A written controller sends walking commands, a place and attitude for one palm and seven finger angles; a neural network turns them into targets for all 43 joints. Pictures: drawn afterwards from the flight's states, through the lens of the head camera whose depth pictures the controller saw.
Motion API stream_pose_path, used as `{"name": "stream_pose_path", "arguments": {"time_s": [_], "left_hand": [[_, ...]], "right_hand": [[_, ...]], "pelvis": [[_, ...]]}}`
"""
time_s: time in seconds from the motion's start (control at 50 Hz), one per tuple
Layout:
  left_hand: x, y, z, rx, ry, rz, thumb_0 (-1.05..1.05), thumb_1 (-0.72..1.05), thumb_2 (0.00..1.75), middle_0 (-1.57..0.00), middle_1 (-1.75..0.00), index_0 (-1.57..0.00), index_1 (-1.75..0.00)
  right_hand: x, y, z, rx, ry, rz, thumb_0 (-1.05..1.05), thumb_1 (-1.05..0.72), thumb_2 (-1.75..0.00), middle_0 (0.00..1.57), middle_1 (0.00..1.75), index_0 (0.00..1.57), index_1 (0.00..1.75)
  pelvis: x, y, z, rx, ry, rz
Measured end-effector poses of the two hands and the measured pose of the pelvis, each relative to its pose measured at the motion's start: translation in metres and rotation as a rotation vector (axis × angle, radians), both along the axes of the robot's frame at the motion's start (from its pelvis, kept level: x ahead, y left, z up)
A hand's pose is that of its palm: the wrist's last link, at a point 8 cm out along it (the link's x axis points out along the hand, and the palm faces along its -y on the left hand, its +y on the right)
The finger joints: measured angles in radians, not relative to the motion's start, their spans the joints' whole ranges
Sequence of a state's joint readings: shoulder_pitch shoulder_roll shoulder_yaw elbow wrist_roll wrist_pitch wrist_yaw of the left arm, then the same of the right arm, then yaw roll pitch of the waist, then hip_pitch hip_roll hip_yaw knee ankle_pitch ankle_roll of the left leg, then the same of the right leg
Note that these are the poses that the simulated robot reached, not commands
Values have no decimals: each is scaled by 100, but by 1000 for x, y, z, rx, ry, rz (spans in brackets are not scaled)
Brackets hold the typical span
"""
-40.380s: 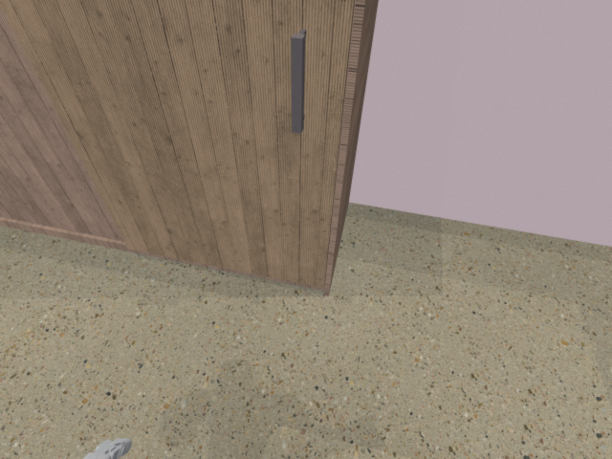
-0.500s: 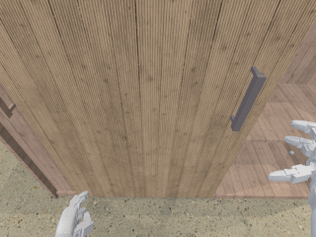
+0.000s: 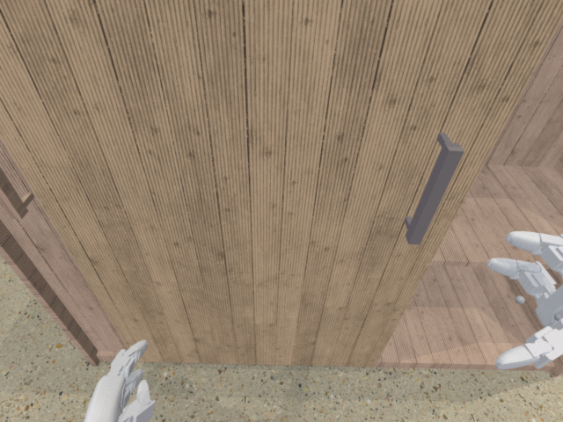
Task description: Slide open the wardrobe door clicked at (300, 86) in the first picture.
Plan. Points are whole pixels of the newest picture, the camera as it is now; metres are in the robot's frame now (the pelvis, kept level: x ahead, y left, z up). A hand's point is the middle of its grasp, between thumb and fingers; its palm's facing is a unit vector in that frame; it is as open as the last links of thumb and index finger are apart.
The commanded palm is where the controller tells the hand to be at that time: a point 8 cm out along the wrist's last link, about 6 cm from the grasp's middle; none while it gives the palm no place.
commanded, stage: draw the hand back to the body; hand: right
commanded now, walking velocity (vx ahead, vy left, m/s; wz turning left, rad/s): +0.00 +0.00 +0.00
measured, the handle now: (427, 191) +0.47 -0.25 +0.10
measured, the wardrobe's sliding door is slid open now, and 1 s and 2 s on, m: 0.65 0.65 0.65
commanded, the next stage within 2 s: step back with the hand held close in 1.12 s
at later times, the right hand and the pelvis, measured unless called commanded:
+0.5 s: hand (528, 292) +0.23 -0.27 +0.16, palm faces +0.43 +0.83 -0.34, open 11.2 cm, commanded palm +0.18 -0.30 +0.17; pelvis +0.02 -0.01 +0.01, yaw +2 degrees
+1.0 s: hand (502, 289) +0.23 -0.24 +0.17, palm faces +0.40 +0.83 -0.38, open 7.5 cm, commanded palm +0.19 -0.27 +0.19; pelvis +0.04 +0.02 +0.02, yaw +2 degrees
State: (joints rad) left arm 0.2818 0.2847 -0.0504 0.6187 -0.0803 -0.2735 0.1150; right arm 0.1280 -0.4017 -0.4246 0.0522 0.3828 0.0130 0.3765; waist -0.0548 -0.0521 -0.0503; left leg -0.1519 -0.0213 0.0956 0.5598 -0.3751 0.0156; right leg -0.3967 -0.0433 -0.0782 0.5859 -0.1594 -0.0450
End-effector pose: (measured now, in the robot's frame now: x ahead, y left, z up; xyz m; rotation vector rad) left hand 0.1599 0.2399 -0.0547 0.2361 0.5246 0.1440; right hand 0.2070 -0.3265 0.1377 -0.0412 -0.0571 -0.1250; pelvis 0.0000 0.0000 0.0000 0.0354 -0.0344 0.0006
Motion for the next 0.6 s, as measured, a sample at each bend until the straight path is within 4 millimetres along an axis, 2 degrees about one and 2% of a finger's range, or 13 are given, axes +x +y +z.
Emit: {"name": "stream_pose_path", "arguments": {"time_s": [0.06,0.16,0.32,0.48,0.6], "left_hand": [[9,-7,3,6,-15,-27,1,90,90,-21,-30,-20,-30],[22,-21,8,4,-19,-69,1,90,90,-21,-30,-20,-30],[26,-33,2,-20,45,-77,1,90,90,-21,-30,-20,-30],[26,-28,-4,-27,113,-51,1,90,90,-21,-30,-20,-30],[31,-17,-3,-23,118,-34,1,90,90,-21,-30,-20,-30]], "right_hand": [[-5,4,0,-3,-2,9,-1,52,-22,25,113,25,113],[-10,2,8,-192,19,-186,-1,42,-27,25,107,25,107],[-23,13,23,-293,-27,-302,-1,17,-39,24,92,25,92],[-18,15,33,-334,-37,-325,0,-11,-52,24,76,24,76],[-14,27,40,-353,-50,-296,0,-33,-63,23,63,23,63]], "pelvis": [[-2,-1,0,2,-9,-11],[-4,-3,5,2,-17,9],[6,-7,11,-12,-34,25],[18,-6,14,-23,-52,37],[25,-2,16,-29,-55,44]]}}
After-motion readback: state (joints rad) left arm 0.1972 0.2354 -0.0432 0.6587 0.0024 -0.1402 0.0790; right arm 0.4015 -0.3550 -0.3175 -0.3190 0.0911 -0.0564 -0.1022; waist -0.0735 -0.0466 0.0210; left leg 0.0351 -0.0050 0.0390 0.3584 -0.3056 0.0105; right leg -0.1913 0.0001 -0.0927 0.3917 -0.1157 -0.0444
